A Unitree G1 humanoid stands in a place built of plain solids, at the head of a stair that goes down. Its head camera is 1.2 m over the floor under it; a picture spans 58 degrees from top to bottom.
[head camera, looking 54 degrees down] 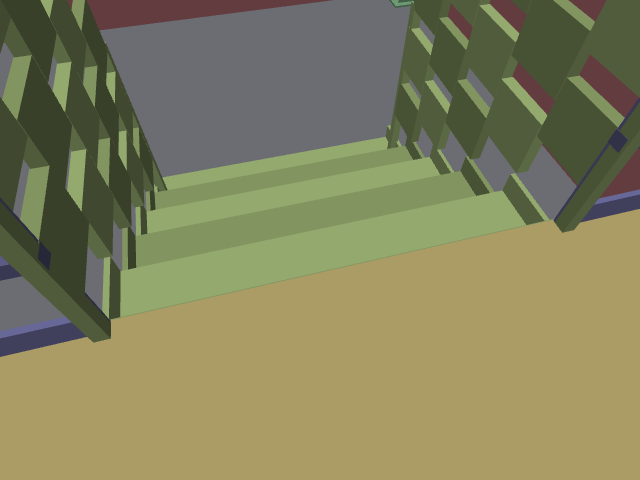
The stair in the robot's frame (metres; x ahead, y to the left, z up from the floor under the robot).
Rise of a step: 0.17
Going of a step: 0.30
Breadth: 1.62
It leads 15 degrees to the left of straight ahead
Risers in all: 6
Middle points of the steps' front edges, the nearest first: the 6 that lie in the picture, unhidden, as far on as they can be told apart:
0.77 -0.09 0.00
1.06 -0.02 -0.17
1.35 0.06 -0.35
1.64 0.14 -0.52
1.93 0.21 -0.70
2.22 0.29 -0.87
